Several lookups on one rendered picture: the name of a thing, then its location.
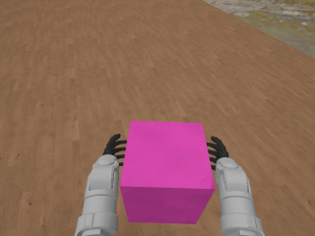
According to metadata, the robot left hand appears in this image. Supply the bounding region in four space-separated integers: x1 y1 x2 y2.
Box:
102 134 127 166

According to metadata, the carton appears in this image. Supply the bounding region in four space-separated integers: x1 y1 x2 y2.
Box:
119 120 216 224

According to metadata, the robot right hand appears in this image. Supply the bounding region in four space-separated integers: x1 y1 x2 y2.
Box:
206 136 229 171

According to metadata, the robot left forearm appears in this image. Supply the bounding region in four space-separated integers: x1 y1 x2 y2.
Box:
74 154 119 236

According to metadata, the robot right forearm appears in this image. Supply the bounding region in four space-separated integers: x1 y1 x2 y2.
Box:
216 157 265 236

